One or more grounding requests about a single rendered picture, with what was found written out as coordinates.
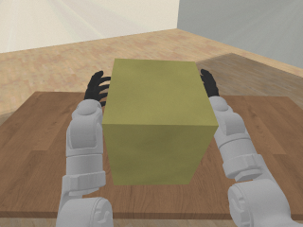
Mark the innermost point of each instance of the table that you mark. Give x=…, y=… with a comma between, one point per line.
x=33, y=162

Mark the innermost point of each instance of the right robot upper arm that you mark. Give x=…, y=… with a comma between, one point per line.
x=259, y=203

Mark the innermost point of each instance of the robot left hand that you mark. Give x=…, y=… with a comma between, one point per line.
x=93, y=88

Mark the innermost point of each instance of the right robot forearm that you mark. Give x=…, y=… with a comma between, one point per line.
x=240, y=159

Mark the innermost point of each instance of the carton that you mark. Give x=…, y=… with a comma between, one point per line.
x=157, y=123

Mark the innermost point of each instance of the left robot forearm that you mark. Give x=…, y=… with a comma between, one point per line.
x=84, y=149

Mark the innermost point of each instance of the robot right hand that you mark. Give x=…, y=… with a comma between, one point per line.
x=209, y=83

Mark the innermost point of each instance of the left robot upper arm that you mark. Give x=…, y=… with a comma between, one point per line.
x=86, y=212

